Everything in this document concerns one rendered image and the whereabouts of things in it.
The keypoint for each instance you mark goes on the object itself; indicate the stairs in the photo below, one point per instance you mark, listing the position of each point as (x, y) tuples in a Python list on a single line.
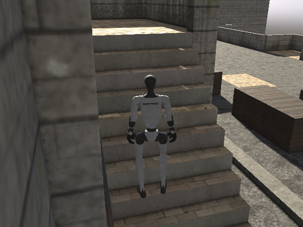
[(202, 190)]

